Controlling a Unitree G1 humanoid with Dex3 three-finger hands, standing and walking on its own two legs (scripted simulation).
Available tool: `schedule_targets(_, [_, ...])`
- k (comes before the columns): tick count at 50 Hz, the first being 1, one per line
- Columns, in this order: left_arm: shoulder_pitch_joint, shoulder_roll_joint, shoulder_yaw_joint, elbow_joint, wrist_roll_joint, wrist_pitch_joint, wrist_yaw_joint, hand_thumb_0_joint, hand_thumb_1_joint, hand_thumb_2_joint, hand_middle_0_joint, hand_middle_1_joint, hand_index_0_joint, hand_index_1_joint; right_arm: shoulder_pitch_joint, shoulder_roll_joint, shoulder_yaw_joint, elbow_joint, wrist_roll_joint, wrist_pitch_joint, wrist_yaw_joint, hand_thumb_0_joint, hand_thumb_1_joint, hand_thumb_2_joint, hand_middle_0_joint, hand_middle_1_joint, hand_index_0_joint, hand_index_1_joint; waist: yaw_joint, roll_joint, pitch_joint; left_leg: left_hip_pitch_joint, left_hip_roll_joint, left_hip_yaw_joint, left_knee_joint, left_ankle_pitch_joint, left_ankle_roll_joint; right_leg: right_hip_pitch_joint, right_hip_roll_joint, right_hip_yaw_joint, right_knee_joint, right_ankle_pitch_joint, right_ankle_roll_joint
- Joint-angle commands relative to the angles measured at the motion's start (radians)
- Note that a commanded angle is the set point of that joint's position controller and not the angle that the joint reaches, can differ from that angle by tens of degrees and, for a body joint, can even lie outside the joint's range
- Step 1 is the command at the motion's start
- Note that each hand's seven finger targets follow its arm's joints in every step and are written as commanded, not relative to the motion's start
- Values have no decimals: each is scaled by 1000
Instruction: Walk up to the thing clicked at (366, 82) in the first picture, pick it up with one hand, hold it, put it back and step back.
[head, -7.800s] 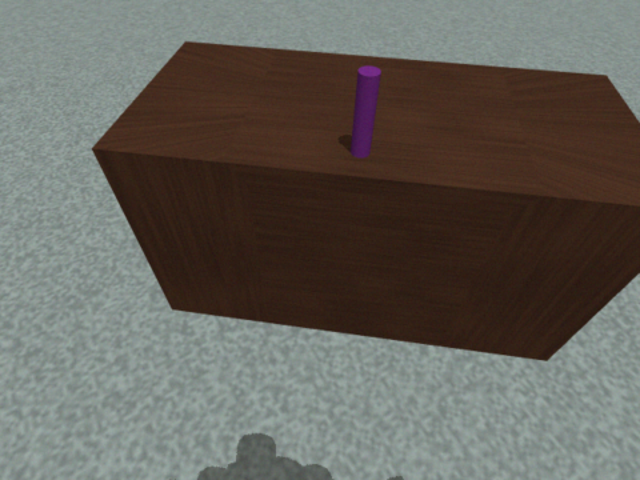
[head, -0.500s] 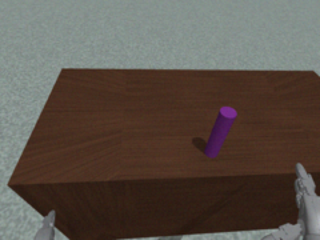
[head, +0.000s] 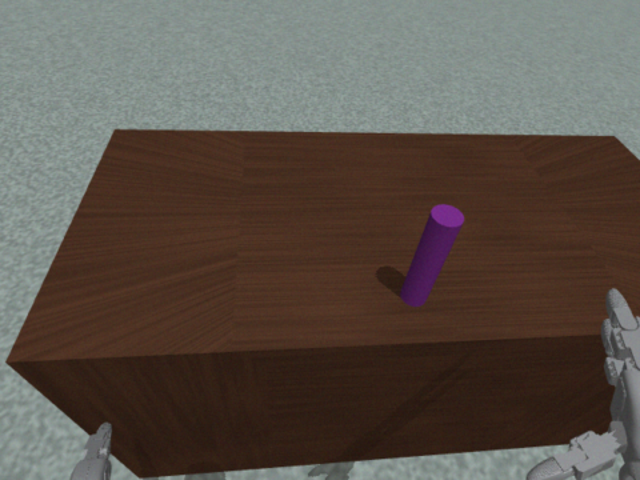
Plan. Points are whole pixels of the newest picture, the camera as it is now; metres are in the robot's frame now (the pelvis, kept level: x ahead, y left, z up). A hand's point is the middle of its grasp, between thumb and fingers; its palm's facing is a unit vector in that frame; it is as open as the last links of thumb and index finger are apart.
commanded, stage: rise first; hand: right
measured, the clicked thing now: (428, 260) +0.43 -0.19 +0.02
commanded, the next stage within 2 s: go down in 0.02 s
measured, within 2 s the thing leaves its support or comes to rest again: neither
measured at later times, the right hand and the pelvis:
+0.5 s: hand (585, 364) +0.22 -0.28 +0.10, palm faces +0.34 +0.88 -0.33, open 17.6 cm; pelvis +0.00 +0.01 +0.00, yaw -1 degrees
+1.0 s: hand (593, 320) +0.27 -0.32 +0.10, palm faces +0.18 +0.97 -0.14, open 17.6 cm; pelvis +0.01 -0.01 -0.01, yaw +0 degrees
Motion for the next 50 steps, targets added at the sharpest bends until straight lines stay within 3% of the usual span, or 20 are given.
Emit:
schedule_targets(1, [-75, 158, 64, -150, -6, -52, 10, 0, -550, 74, -53, -61, -53, -61, -39, -208, -133, -213, 13, -82, -18, 0, 565, -51, 46, 59, 50, 59, -4, 38, -87, -106, -5, 15, -96, 122, 0, 104, 22, -19, -26, 51, -39])
schedule_targets(3, [-97, 137, 35, -168, -4, -57, 6, 0, -552, 79, -52, -63, -51, -64, -32, -172, -93, -246, 12, -88, -11, 0, 570, -51, 45, 59, 50, 59, -1, 34, -100, -97, -3, 14, -85, 166, -4, 117, 22, -22, -18, 83, -41])
schedule_targets(5, [-80, 159, 63, -179, -6, -54, 9, 0, -552, 85, -53, -65, -52, -66, -36, -185, -112, -240, 14, -88, -12, 0, 564, -55, 45, 59, 51, 59, 4, 67, -99, -103, -2, 14, -85, 180, -11, 119, 23, -19, -14, 88, -45])
schedule_targets(6, [-77, 131, 36, -179, -8, -53, 5, 0, -496, 8, -57, -56, -71, -40, -30, -177, -108, -220, 14, -89, -11, 0, 484, -69, 41, 59, 48, 60, 2, 80, -88, -102, 0, 14, -87, 185, -13, 117, 24, -19, -10, 92, -47])
schedule_targets(7, [-127, 85, -6, -179, 18, -54, -8, 0, -558, 80, -60, -63, -57, -66, 1, -87, -80, -225, -6, -117, 3, 0, 487, -68, 49, 59, 54, 59, 15, 109, -147, -105, -17, 16, -50, 217, -17, 123, 25, 0, 12, 116, -41])
schedule_targets(8, [-56, 154, 79, -159, -12, -46, 9, 0, -505, 12, -58, -53, -69, -40, -26, -238, -170, -191, 12, -99, -14, 0, 478, -76, 38, 61, 46, 61, -15, 39, -96, -99, 6, 8, -81, 197, -13, 110, 30, -22, -7, 105, -44])
schedule_targets(9, [-111, 135, 42, -179, 22, -48, -3, 0, -531, 37, -53, -48, -55, -45, -41, -129, -123, -241, -1, -134, 1, 0, 549, -65, 32, 60, 45, 61, 25, 86, -129, -121, -17, 14, -52, 178, -12, 121, 25, 2, 9, 86, -39])
schedule_targets(10, [-102, 127, 47, -143, 21, -48, -5, 0, -534, 38, -53, -48, -55, -46, -32, -151, -144, -238, -1, -147, 5, 0, 535, -66, 32, 58, 45, 58, 1, 49, -139, -116, -17, 13, -47, 179, -8, 114, 25, 1, 8, 95, -35])
schedule_targets(12, [-92, 160, 92, -95, 20, -38, 1, 0, -540, 40, -53, -45, -52, -45, -61, -190, -185, -196, 7, -152, 10, 0, 564, -68, 27, 62, 42, 62, 16, 19, -89, -152, -16, 7, -56, 129, -6, 91, 28, 0, 2, 39, -34])
schedule_targets(14, [-111, 135, 67, -62, 20, -32, -4, 0, -538, 39, -53, -46, -53, -44, -69, -198, -192, -185, 15, -157, 22, 0, 578, -69, 26, 63, 42, 63, 9, -5, -92, -160, -10, 0, -49, 142, -6, 81, 32, -4, 13, 46, -33])
schedule_targets(15, [-112, 147, 84, -58, 20, -31, -1, 0, -538, 37, -55, -45, -56, -44, -105, -194, -187, -176, 23, -159, 32, 0, 586, -78, 19, 66, 38, 67, 28, -4, -98, -166, -17, 3, -44, 150, -6, 83, 27, 2, 18, 51, -33])
schedule_targets(20, [-184, 108, 9, -70, 7, -34, 20, 0, -548, 45, -54, -43, -52, -44, -263, -249, -240, -103, 76, -167, 97, 0, 606, -74, 17, 65, 36, 65, 20, 21, -131, -154, -7, -11, -43, 183, -16, 86, 31, 9, 37, 67, -37])
schedule_targets(26, [-160, 147, -11, -68, -5, -41, 72, 0, -546, 38, -51, -41, -52, -40, -455, -334, -274, 146, 165, -118, 258, 0, 582, -66, 23, 60, 38, 60, 54, 48, -152, -183, 18, -50, -62, 145, -29, 86, 29, 26, 49, 36, -42])
schedule_targets(28, [-147, 119, -44, -36, -9, -40, 80, 0, -548, 39, -51, -41, -52, -40, -485, -361, -289, 177, 191, -104, 310, 0, 566, -59, 30, 56, 43, 56, 35, 13, -148, -184, 22, -52, -58, 149, -27, 72, 34, 26, 50, 41, -41])
schedule_targets(30, [-132, 151, -27, -44, -11, -43, 89, 0, -547, 38, -51, -40, -51, -39, -495, -400, -319, 258, 213, -85, 352, 0, 597, -57, 27, 58, 40, 58, 30, 35, -185, -173, 17, -40, -39, 195, -28, 74, 32, 31, 52, 68, -46])
schedule_targets(32, [-114, 119, -66, -25, -11, -46, 87, 0, -552, 42, -51, -40, -50, -41, -555, -421, -330, 253, 235, -81, 388, 0, 588, -61, 27, 59, 40, 59, 27, -24, -203, -183, 3, -21, -20, 202, -14, 73, 29, 31, 47, 73, -45])
schedule_targets(35, [-161, 164, -40, -53, -11, -57, 98, 0, -551, 43, -50, -41, -50, -41, -580, -447, -345, 299, 261, -69, 430, 0, 611, -63, 23, 62, 38, 62, 17, 1, -227, -183, -8, -1, -4, 228, -10, 63, 25, 35, 57, 92, -48])
schedule_targets(41, [-181, 160, -62, -49, -1, -71, 109, 0, -560, 54, -51, -47, -49, -49, -579, -446, -338, 322, 277, -57, 466, 0, 591, -69, 22, 60, 34, 60, 1, -3, -295, -171, -17, 12, 20, 276, -4, 78, 18, 44, 90, 172, -50])
schedule_targets(48, [-161, 191, -51, -88, -5, -84, 135, 0, -547, 47, -50, -48, -50, -47, -704, -507, -365, 304, 285, -57, 479, 0, 573, -55, 34, 55, 41, 55, 34, -6, -285, -190, -18, 7, 12, 218, -2, 74, 19, 39, 83, 93, -51])
schedule_targets(50, [-106, 153, -81, -54, -7, -85, 140, 0, -554, 51, -51, -48, -49, -49, -756, -534, -370, 332, 289, -53, 493, 0, 554, -61, 34, 55, 41, 55, 44, -50, -287, -205, -14, -1, 12, 231, -3, 82, 22, 37, 93, 103, -52])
